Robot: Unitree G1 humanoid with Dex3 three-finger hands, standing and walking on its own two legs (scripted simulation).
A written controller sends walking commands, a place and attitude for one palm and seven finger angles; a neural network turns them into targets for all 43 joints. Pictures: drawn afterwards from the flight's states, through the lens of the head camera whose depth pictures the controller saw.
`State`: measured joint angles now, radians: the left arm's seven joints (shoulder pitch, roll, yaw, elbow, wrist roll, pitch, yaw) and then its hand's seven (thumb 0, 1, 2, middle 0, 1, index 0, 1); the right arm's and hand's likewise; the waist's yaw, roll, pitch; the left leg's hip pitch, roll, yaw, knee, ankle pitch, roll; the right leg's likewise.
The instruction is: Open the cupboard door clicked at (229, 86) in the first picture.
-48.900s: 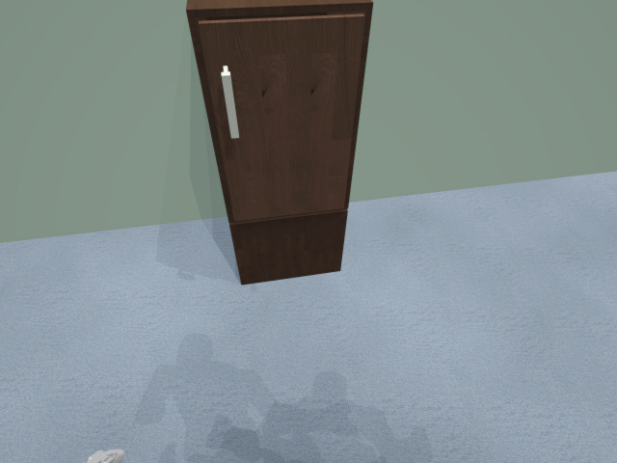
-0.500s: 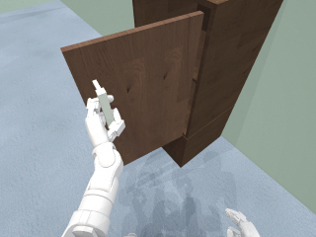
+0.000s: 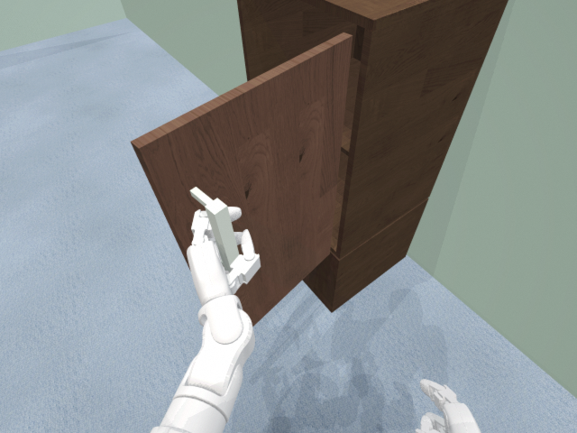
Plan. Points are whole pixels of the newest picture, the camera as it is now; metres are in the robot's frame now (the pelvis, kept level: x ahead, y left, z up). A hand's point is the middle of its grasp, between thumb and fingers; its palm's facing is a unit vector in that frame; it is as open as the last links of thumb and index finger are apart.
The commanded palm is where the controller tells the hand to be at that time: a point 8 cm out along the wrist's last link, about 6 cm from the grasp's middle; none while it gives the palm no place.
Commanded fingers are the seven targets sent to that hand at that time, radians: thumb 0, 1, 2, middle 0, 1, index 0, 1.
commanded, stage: open thumb and fingers to let go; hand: left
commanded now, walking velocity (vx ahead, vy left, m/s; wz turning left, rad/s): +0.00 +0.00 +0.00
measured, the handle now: (217, 236) +0.37 +0.11 +0.08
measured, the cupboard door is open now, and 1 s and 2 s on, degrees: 99 100 100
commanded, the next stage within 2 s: slide the hand sideways off the handle in 0.66 s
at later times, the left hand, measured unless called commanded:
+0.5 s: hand (236, 260) +0.34 +0.08 +0.07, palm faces +0.36 -0.93 +0.01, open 14.1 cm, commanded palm +0.29 +0.13 +0.07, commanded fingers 0.00 -0.50 0.30 -0.20 -0.60 -0.20 -0.60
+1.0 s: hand (235, 287) +0.30 +0.08 +0.07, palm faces -0.18 -0.98 -0.04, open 16.4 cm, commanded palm +0.28 +0.13 +0.07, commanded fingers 0.00 -0.50 0.30 -0.15 -0.30 -0.15 -0.30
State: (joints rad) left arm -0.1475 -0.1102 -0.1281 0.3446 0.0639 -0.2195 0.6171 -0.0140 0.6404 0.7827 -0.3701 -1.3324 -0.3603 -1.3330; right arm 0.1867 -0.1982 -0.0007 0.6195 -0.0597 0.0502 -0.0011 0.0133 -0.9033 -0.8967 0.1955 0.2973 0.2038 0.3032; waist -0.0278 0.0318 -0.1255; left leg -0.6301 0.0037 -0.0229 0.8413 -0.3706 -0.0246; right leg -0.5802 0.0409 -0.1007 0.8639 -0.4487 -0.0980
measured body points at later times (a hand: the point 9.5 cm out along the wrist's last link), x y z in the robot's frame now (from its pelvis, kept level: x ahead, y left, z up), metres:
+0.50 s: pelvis +0.01 +0.01 +0.00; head +0.04 -0.01 +0.45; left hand +0.31 +0.13 +0.07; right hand +0.17 -0.21 -0.11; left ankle +0.03 +0.14 -0.70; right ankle -0.01 -0.05 -0.70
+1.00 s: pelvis -0.01 +0.03 +0.00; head +0.01 +0.01 +0.45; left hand +0.30 +0.13 +0.07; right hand +0.15 -0.20 -0.11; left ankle +0.03 +0.14 -0.70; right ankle -0.01 -0.05 -0.70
